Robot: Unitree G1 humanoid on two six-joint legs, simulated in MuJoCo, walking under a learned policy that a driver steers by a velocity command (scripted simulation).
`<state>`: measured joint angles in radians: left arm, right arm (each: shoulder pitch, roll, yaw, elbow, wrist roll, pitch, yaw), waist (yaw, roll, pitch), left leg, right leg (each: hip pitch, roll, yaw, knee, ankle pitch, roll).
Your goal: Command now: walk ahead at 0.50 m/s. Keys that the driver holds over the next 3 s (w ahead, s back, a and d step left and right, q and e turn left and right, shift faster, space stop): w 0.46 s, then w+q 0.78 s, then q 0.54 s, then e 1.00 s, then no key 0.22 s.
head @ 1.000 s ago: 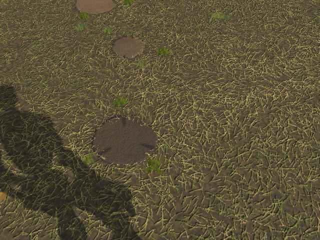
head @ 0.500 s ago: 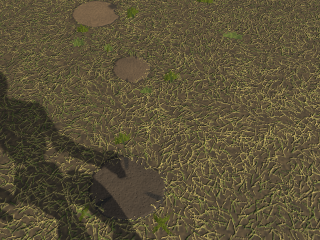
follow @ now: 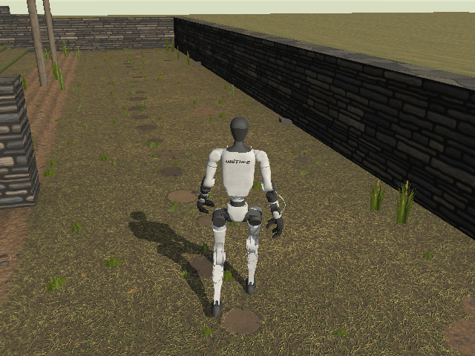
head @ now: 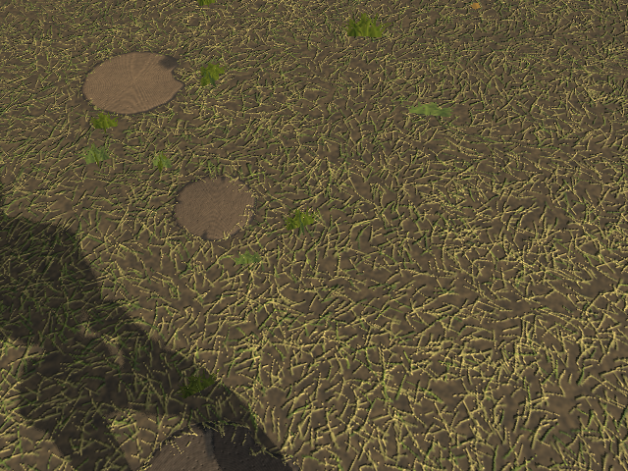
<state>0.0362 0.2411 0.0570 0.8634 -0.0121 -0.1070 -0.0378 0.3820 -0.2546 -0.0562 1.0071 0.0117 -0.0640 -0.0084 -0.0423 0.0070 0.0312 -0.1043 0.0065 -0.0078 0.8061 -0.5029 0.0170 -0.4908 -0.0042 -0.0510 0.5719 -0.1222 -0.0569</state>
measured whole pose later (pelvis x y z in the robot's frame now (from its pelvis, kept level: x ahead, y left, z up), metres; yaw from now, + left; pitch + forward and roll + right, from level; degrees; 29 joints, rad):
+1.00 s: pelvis +0.55 +0.04 +0.01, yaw +14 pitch +2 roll +1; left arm -0.03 0.26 0.05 0.81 -0.01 -0.12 -0.01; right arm 0.40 -0.26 -0.08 0.91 0.02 -0.06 -0.02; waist -0.10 -0.03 0.00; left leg -0.05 -0.08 -0.17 0.38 -0.36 0.05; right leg -0.49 -0.01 0.07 0.44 0.00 0.02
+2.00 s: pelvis +0.87 +0.16 +0.01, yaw +42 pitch +1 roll +0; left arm 0.20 0.26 0.04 0.80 0.03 -0.01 0.00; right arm 0.15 -0.25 -0.04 0.66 -0.04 0.01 0.00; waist 0.02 0.01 0.00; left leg -0.37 -0.10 -0.10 0.57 -0.21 0.03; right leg -0.33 -0.02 0.05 0.57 -0.28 0.03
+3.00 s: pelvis +0.92 +0.12 +0.01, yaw +12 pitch +2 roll +1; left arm 0.17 0.30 0.05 0.60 0.00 0.04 0.02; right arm 0.12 -0.28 -0.07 0.72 0.00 -0.01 -0.01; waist 0.01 -0.01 0.02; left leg -0.31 -0.01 -0.06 0.57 -0.27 -0.05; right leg -0.31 0.12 0.18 0.54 -0.25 -0.05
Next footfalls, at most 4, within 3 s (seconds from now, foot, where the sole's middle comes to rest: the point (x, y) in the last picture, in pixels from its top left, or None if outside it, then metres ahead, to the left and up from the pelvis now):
0.52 left None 0.46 0.14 -0.76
1.02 right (339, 335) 0.76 -0.04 -0.76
1.52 left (202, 300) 0.87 0.29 -0.76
1.96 right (280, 253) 1.01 0.09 -0.76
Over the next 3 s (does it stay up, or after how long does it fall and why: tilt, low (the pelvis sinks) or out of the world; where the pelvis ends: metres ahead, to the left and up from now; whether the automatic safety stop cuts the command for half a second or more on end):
stays up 0.92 0.12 0.01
